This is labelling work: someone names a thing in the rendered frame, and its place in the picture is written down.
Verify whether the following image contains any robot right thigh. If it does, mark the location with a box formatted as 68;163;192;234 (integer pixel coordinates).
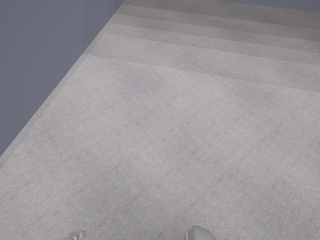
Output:
184;227;216;240

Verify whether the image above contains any robot left hand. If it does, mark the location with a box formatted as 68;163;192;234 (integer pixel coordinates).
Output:
62;230;87;240

